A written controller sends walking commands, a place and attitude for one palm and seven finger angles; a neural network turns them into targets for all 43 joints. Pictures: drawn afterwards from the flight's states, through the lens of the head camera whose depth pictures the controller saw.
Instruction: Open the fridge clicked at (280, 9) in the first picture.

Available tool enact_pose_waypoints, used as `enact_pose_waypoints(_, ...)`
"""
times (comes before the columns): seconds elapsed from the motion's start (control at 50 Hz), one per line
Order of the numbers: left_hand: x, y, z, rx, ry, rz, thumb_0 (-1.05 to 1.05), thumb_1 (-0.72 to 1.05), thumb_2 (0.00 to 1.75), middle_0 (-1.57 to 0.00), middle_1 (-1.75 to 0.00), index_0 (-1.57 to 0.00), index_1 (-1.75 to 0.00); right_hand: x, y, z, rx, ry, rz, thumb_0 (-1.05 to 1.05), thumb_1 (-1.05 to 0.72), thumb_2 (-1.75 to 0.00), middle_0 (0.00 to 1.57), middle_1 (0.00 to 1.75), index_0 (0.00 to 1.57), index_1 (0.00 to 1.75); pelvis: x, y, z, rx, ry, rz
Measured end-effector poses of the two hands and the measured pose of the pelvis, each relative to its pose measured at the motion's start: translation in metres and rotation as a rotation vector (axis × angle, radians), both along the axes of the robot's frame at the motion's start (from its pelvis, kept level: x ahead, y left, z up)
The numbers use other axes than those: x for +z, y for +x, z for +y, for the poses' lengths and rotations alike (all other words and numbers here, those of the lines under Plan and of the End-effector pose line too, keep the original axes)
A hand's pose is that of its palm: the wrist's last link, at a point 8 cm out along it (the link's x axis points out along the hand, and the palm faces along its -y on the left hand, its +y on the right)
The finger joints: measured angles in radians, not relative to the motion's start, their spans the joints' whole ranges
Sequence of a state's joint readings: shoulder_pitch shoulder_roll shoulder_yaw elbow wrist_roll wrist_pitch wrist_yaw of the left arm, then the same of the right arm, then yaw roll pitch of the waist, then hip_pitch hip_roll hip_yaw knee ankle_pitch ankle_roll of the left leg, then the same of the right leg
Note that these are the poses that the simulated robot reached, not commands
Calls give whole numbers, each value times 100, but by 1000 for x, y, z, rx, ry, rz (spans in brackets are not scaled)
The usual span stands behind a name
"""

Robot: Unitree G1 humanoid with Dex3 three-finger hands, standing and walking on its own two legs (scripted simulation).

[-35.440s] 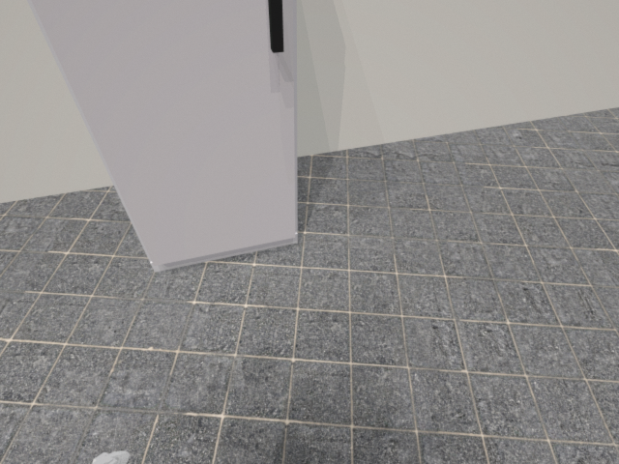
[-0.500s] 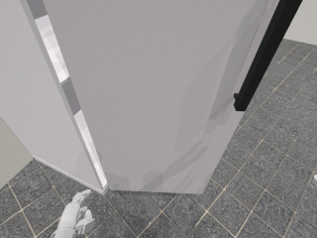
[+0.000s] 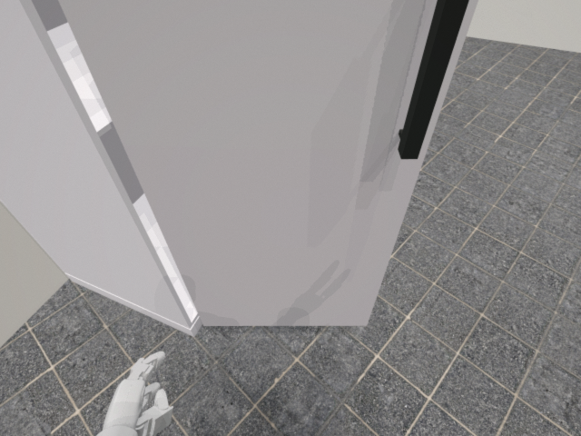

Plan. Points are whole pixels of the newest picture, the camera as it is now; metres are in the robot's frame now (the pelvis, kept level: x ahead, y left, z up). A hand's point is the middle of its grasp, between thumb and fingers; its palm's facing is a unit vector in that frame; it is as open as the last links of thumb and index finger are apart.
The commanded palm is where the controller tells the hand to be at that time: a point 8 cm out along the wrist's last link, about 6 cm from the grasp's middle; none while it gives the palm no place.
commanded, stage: step back with the hand held close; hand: right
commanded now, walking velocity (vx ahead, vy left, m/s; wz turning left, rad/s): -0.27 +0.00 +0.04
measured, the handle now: (432, 46) +0.56 -0.18 +0.27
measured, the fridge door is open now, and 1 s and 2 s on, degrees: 67 67 67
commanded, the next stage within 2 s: stop stepping back and stand still in 0.54 s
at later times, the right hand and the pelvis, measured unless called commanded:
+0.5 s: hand out of the picture +0.16 -0.25 +0.16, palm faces +0.30 +0.84 -0.45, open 7.4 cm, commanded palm +0.08 -0.30 +0.19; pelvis -0.08 -0.01 +0.00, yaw +5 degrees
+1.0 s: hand out of the picture +0.03 -0.27 +0.16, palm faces +0.32 +0.87 -0.38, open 7.4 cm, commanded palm -0.03 -0.32 +0.19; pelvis -0.19 -0.03 +0.01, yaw +4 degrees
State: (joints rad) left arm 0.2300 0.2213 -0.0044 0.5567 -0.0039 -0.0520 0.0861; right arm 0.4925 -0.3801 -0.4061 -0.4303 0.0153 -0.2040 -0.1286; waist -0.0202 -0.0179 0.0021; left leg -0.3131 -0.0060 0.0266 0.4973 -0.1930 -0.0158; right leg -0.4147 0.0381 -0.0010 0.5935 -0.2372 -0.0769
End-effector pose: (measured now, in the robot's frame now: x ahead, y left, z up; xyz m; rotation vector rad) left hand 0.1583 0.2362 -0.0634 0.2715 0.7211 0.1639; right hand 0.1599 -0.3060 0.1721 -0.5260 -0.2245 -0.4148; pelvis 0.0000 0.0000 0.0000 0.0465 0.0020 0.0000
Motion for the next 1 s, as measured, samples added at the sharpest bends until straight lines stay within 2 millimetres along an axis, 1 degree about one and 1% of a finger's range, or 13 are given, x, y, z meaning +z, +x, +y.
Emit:
enact_pose_waypoints(0.14,0,-19,-6,-6,53,20,1,90,90,-21,-30,-20,-30,1,-13,-6,50,0,-77,1,-89,-90,21,30,22,30,-5,-12,-10,-7,23,-8)
enact_pose_waypoints(0.26,9,-26,-20,-21,39,19,1,90,90,-21,-30,-20,-30,23,-22,-28,8,-68,-116,1,-89,-90,21,30,22,30,6,-18,-15,-55,65,32)
enact_pose_waypoints(0.32,12,-24,-28,-42,13,14,1,90,90,-21,-30,-20,-30,27,-31,-33,-13,-58,-103,1,-89,-90,21,30,22,30,11,-20,-14,-31,57,85)
enact_pose_waypoints(0.4,10,-19,-33,-75,-11,-2,1,90,90,-21,-30,-20,-30,15,-36,-22,24,-21,-44,1,-89,-90,21,30,21,30,9,-36,-11,31,21,125)
enact_pose_waypoints(0.48,0,-25,-31,-83,-21,-29,1,90,90,-21,-30,-20,-30,2,-34,5,142,-18,-17,1,-90,-90,21,30,21,30,-1,-70,-8,77,-5,100)
enact_pose_waypoints(0.56,3,-55,-21,-44,-45,-76,1,90,90,-21,-30,-20,-30,10,-48,29,259,-44,-31,2,-89,-90,21,30,21,30,-6,-106,-4,74,7,61)
enact_pose_waypoints(0.64,10,-105,-5,42,-43,-58,1,90,90,-21,-30,-20,-30,29,-90,32,299,-93,-65,2,-89,-90,22,30,22,30,-4,-119,1,69,3,33)
enact_pose_waypoints(0.72,13,-151,12,111,26,17,1,90,90,-21,-30,-20,-30,35,-123,9,194,-98,-95,1,-89,-90,22,30,22,30,4,-117,-3,112,-46,37)
enact_pose_waypoints(0.8,-2,-179,20,130,92,45,1,90,90,-20,-30,-20,-30,11,-125,-26,41,5,-103,1,-89,-90,21,30,22,30,-5,-130,-21,49,-13,25)
enact_pose_waypoints(0.84,-5,-190,15,144,84,61,1,90,90,-20,-30,-20,-30,-6,-125,-36,-11,83,-64,1,-89,-90,21,30,22,30,-3,-143,-28,56,-27,5)
enact_pose_waypoints(0.9,0,-205,0,143,56,25,1,91,90,-20,-30,-20,-30,-19,-132,-32,7,131,9,1,-89,-90,21,30,21,30,1,-161,-31,69,-30,-10)
enact_pose_waypoints(0.94,6,-213,-13,128,28,-7,2,91,90,-20,-30,-20,-30,-17,-142,-20,59,124,21,2,-90,-90,20,30,21,30,4,-173,-30,69,-30,-12)
enact_pose_waypoints(1.0,11,-224,-28,93,-16,-41,1,90,90,-20,-30,-20,-30,0,-164,-2,141,69,3,2,-90,-90,21,30,21,30,7,-187,-26,64,-32,-3)
